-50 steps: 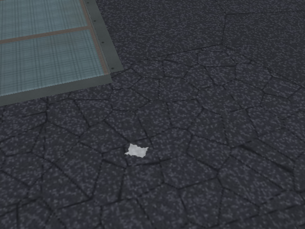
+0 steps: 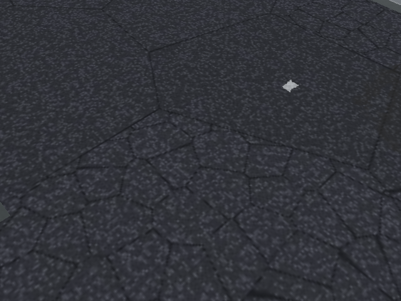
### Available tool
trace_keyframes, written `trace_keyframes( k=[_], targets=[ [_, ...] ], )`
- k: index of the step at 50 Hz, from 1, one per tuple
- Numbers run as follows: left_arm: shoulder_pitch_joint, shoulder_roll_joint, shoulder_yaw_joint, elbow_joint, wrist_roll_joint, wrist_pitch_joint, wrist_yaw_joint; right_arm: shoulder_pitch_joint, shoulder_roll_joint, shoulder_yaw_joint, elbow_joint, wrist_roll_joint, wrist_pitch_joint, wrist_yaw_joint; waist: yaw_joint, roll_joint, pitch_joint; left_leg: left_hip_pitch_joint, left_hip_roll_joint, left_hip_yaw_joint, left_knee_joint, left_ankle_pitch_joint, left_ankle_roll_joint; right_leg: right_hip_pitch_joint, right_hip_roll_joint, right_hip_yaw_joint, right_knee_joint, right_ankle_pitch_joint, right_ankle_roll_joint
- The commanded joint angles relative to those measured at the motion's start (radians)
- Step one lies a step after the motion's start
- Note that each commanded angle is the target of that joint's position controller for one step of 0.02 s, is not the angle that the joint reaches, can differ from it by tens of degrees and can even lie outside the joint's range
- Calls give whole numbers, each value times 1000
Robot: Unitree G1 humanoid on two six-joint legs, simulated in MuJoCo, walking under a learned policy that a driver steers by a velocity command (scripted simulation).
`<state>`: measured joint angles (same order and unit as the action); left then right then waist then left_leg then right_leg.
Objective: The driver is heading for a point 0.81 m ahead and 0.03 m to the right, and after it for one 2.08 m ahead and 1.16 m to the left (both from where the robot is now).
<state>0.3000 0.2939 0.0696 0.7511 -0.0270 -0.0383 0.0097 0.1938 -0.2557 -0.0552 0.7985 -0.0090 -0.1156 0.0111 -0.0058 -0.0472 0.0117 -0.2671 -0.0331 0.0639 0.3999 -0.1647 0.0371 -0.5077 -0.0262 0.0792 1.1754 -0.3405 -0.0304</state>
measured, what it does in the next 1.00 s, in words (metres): walks ahead: right foot, then left foot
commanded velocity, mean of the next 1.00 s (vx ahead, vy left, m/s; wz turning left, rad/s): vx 0.42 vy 0.00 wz -0.17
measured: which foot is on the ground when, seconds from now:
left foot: down 0.00-0.38, up 0.40-0.88, down 0.90-1.00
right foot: up 0.00-0.36, down 0.38-0.90, up 0.92-1.00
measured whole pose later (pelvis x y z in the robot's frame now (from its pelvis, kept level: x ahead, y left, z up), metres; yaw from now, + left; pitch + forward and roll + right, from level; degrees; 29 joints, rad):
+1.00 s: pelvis +0.49 -0.10 -0.02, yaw -6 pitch +3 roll -1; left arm 0.20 0.29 0.05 0.74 0.00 -0.04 0.02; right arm 0.13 -0.29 -0.06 0.71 0.00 -0.05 0.04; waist 0.00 0.00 0.06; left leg -0.50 -0.07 0.00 0.54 -0.09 0.08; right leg -0.39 0.05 0.04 1.24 -0.54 0.03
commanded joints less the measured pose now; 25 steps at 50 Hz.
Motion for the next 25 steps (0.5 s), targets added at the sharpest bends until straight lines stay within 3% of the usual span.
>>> trace_keyframes(
  k=[1, 5, 9, 13, 14, 16, 17, 18, 19, 20, 21, 22, 23, 24, 25],
  targets=[
    [4, 41, 17, -89, -2, 1, -5, 13, -114, -30, -30, 3, -19, 1, -1, 138, -14, 141, 284, -229, -233, 132, 152, -184, -96, 35, -7, 78, 9],
    [-69, 33, 13, -130, 2, 1, -11, 36, -150, -42, -6, 3, -13, -4, -12, 109, -4, 187, 289, -107, -247, 277, 158, -251, -101, 32, -152, 225, 23],
    [-195, 13, 2, -171, 4, -9, -37, 66, -174, -43, 11, 8, 4, -11, -60, 102, 27, 223, 271, 10, -238, 290, 126, -215, -86, -36, -369, 381, 11],
    [-300, 10, -3, -228, 0, -8, -63, 119, -206, -50, 34, 23, 28, -14, -90, 104, 69, 319, 312, 54, -207, 317, 110, -218, -65, -98, -485, 322, -14],
    [-307, 17, -1, -239, -1, -7, -68, 121, -214, -52, 37, 28, 35, -15, -82, 110, 71, 342, 322, 68, -184, 373, 102, -204, -55, -114, -505, 278, -28],
    [-274, 38, 11, -248, 6, -5, -70, 124, -238, -57, 42, 37, 45, -19, -40, 141, 32, 356, 328, 94, -80, 666, 91, -81, 5, -158, -533, 166, -68],
    [-200, 65, 27, -235, 10, -3, -67, 120, -253, -60, 44, 39, 51, -22, 12, 154, -17, 356, 322, 109, 34, 817, 83, 32, 46, -179, -555, 130, -94],
    [-38, 106, 54, -188, 10, -2, -59, 106, -246, -55, 44, 42, 56, -25, 104, 132, -100, 293, 291, 138, 220, 850, 60, 261, 88, -189, -639, 211, -129],
    [133, 174, 83, -142, 12, 5, -40, 113, -205, -36, 30, 24, 49, -27, 176, 54, -198, 55, 253, 143, 490, 587, 24, 586, -2, -36, -641, 262, -175],
    [123, 295, 93, -139, 11, -3, -30, 228, -54, 14, -17, -11, 23, -6, 49, -221, -297, -392, 70, 84, 862, -367, -35, 923, -296, 510, -699, 199, -351],
    [181, 207, 69, -148, 15, -13, -34, 158, -146, -2, -2, 31, -11, 9, 129, -114, -434, -475, 50, -128, 991, -424, -26, 945, -362, 714, -839, 122, -389],
    [130, 167, 54, -136, 24, -24, -40, 43, -191, -18, -39, 68, -21, 13, 134, -64, -270, -546, 94, -128, 995, -336, -14, 833, -320, 533, -848, 216, -329],
    [55, 140, 44, -138, 17, -29, -41, 11, -172, -11, -48, 57, -23, 7, 90, -8, -178, -518, 140, -121, 914, -244, -7, 677, -272, 391, -850, 306, -286],
    [-14, 102, 31, -144, 19, -31, -42, 5, -167, -13, -36, 34, -17, 0, 52, 16, -118, -463, 170, -116, 845, -194, -13, 542, -230, 293, -869, 390, -258],
    [-50, 75, 21, -150, 27, -36, -42, 36, -168, -18, -27, 27, -4, 0, 15, 3, -98, -392, 191, -126, 805, -156, -18, 452, -200, 235, -901, 430, -247]
  ],
)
